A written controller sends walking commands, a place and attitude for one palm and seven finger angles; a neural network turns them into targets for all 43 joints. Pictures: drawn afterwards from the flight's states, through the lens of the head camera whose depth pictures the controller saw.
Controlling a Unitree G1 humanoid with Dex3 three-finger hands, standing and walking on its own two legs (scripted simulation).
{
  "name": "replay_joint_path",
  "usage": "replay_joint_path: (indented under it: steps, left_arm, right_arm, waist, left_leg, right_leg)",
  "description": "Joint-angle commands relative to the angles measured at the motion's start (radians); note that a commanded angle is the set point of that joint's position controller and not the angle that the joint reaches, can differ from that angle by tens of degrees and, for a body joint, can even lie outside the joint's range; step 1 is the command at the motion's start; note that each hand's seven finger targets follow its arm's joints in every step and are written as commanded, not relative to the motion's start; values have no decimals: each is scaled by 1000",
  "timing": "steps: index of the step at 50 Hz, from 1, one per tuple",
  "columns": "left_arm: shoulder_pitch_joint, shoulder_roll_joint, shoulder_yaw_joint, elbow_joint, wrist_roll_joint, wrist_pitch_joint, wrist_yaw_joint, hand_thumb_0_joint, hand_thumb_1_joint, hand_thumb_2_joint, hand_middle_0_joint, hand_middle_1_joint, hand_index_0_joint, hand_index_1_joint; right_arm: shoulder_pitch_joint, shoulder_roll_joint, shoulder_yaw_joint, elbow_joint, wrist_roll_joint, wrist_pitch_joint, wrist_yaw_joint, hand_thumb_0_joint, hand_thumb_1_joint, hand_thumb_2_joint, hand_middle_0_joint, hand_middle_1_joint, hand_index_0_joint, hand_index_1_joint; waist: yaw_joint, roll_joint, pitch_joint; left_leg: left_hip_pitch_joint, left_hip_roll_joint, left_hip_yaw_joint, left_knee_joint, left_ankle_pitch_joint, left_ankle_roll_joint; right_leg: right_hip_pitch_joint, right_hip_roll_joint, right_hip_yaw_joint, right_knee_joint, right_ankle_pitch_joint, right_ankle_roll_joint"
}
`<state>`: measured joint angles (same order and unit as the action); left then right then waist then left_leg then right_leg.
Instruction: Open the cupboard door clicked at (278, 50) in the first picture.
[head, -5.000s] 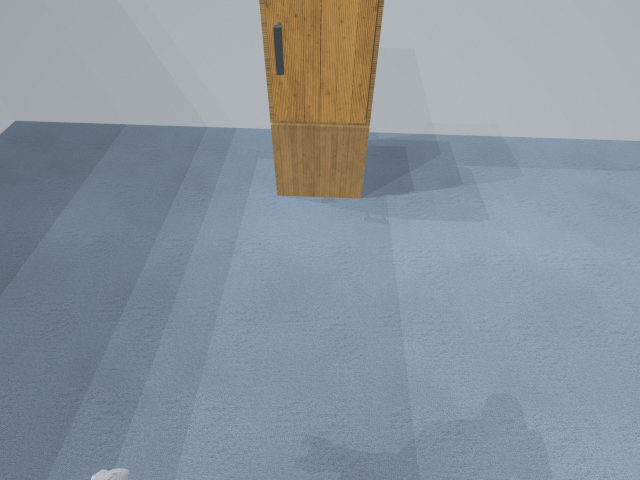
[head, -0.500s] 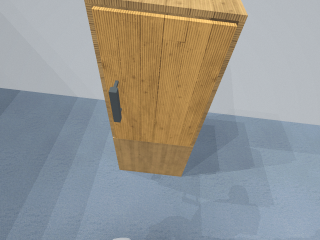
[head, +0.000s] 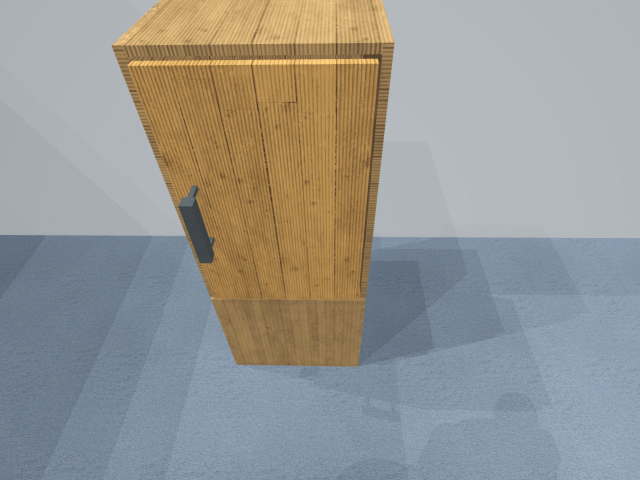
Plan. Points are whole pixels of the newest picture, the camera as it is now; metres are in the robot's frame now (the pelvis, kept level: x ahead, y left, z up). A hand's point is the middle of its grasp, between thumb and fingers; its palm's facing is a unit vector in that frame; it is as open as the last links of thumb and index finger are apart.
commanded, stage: come to a stop and stand still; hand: left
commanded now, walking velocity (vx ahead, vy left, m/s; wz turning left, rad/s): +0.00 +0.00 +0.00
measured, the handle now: (200, 224) +0.58 +0.26 -0.05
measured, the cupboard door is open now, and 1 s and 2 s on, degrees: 0 0 0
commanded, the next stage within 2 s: look again from close up in 0.88 s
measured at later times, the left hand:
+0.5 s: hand out of the picture +0.00 +0.15 -0.17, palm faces +0.06 -0.99 -0.15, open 7.4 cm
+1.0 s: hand out of the picture +0.03 +0.18 -0.17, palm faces +0.04 -0.98 -0.20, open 7.4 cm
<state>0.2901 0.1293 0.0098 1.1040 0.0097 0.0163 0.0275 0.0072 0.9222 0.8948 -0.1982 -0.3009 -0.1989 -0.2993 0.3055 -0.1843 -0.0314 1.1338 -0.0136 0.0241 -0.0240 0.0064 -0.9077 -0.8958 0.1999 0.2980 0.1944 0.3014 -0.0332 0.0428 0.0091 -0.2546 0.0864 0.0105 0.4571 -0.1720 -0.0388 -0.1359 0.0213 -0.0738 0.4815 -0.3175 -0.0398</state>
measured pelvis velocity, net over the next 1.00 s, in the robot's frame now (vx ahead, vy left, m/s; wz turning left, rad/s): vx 0.03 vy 0.01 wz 0.00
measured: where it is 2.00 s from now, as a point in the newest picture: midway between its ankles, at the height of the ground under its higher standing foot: outside the picture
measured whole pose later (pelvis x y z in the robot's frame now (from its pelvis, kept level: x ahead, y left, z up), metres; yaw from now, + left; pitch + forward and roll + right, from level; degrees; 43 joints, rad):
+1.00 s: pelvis +0.03 +0.01 +0.00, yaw +0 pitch -1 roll +0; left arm 0.29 0.15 0.01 1.12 0.01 -0.01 0.04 0.00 0.91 0.89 -0.20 -0.30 -0.20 -0.30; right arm 0.24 -0.16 0.00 1.14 -0.01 0.00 -0.04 0.01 -0.92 -0.90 0.20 0.30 0.20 0.30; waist 0.00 0.00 0.04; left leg -0.20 0.06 0.03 0.44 -0.21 -0.04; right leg -0.05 -0.01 -0.06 0.40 -0.33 -0.01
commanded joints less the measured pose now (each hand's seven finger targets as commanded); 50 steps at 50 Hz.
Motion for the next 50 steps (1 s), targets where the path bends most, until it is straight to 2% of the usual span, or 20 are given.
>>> replay_joint_path:
  steps: [1,3,5,7,10,20,22,29,40,48,49,50]
  left_arm:
    - [30,119,20,-18,-10,-20,7,0,900,900,-200,-300,-200,-300]
    - [38,124,23,-11,-10,-19,7,0,900,900,-200,-300,-200,-300]
    - [47,117,22,-6,-9,-19,7,0,900,900,-200,-300,-200,-300]
    - [44,109,22,-7,-8,-21,8,0,900,900,-200,-300,-200,-300]
    - [64,99,21,-1,-9,-23,9,0,900,900,-200,-300,-200,-300]
    - [100,76,20,8,-5,-27,13,0,900,900,-200,-300,-200,-300]
    - [102,74,20,6,-4,-26,14,0,900,900,-200,-300,-200,-300]
    - [101,79,17,6,-3,-25,14,0,900,900,-200,-300,-200,-300]
    - [89,106,16,1,-1,-23,13,0,900,900,-200,-300,-200,-300]
    - [84,114,15,1,-2,-25,14,0,900,900,-200,-300,-200,-300]
    - [156,133,8,13,21,-70,52,0,900,900,-200,-300,-200,-300]
    - [126,190,22,-18,22,-79,52,0,900,900,-200,-300,-200,-300]
  right_arm:
    - [31,-30,7,-3,-1,-17,-9,0,-900,-900,200,300,200,300]
    - [39,-21,9,4,-2,-15,-10,0,-900,-900,200,300,200,300]
    - [45,-15,7,8,-2,-12,-11,0,-900,-900,200,300,200,300]
    - [61,-11,7,13,-2,-13,-12,0,-900,-900,200,300,200,300]
    - [68,-7,8,19,0,-18,-16,0,-900,-900,200,300,200,300]
    - [54,-6,5,14,4,-27,-23,0,-900,-900,200,300,200,300]
    - [45,-8,5,9,4,-28,-23,0,-900,-900,200,300,200,300]
    - [19,-27,9,1,3,-31,-23,0,-900,-900,200,300,200,300]
    - [-3,-53,12,-11,4,-36,-21,0,-900,-900,200,300,200,300]
    - [-7,-59,13,-10,4,-36,-19,0,-900,-900,200,300,200,300]
    - [-110,-78,13,-89,11,-56,-3,0,-900,-900,200,300,200,300]
    - [-85,-45,16,-145,6,-47,5,0,-900,-900,200,300,200,300]
  waist:
    - [24,-51,123]
    - [26,-33,113]
    - [27,-74,115]
    - [20,-68,115]
    - [23,-47,94]
    - [30,-51,76]
    - [30,-37,73]
    - [35,-41,83]
    - [38,-34,61]
    - [39,-54,66]
    - [77,-100,87]
    - [22,-115,79]
  left_leg:
    - [56,15,-7,-35,69,19]
    - [52,12,-1,-30,59,15]
    - [57,12,5,-22,43,14]
    - [59,12,3,-19,48,14]
    - [69,18,0,-28,78,16]
    - [91,25,-2,-35,142,22]
    - [95,26,-3,-37,152,24]
    - [112,27,-11,-53,180,34]
    - [137,28,-16,-62,227,41]
    - [134,24,-19,-70,223,41]
    - [26,12,35,195,213,21]
    - [-59,-39,54,170,-3,23]
  right_leg:
    - [-160,-145,137,-221,4,-6]
    - [-139,-147,146,-228,0,-9]
    - [-145,-150,149,-247,-21,-12]
    - [-147,-148,151,-243,-14,-16]
    - [-117,-138,136,-223,57,-13]
    - [-69,-125,101,-172,237,2]
    - [-66,-124,99,-165,249,5]
    - [-60,-125,89,-159,256,13]
    - [-24,-130,79,-156,285,20]
    - [-15,-134,76,-162,290,23]
    - [-57,-199,184,-166,817,68]
    - [58,-234,141,-73,1139,44]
